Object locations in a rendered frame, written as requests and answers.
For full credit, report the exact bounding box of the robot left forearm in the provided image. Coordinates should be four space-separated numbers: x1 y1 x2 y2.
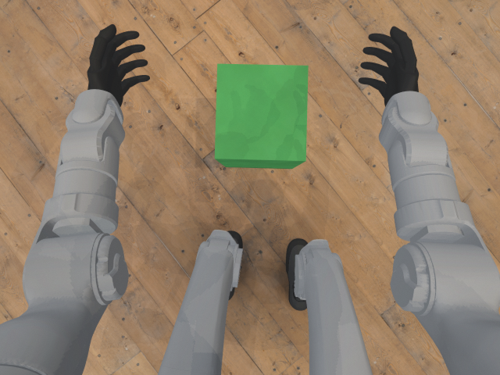
23 89 125 303

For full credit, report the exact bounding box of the carton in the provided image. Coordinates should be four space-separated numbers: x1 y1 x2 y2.
215 64 309 169

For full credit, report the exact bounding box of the robot right hand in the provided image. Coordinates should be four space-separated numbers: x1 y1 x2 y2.
359 27 419 106

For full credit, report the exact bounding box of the robot left upper arm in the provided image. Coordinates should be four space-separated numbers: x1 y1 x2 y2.
0 233 129 375

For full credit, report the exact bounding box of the robot right upper arm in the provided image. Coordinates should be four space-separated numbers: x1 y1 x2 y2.
390 241 500 375

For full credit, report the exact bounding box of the robot right thigh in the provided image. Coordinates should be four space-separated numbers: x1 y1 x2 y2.
295 248 373 375

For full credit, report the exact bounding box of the robot right forearm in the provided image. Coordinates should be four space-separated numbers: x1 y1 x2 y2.
379 91 500 307

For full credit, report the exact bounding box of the robot left hand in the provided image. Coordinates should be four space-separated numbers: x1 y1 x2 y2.
87 24 150 106

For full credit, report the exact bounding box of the robot right foot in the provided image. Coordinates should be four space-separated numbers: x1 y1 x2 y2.
286 238 308 311

